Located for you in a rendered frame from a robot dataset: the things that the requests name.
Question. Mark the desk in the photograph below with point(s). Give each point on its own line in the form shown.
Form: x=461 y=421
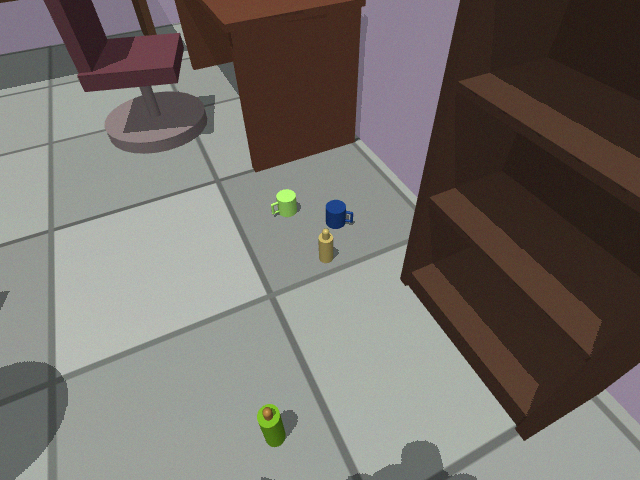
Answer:
x=143 y=15
x=296 y=66

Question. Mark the office chair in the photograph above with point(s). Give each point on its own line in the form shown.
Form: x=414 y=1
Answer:
x=153 y=122

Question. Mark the bookshelf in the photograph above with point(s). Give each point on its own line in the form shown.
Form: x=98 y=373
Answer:
x=525 y=241

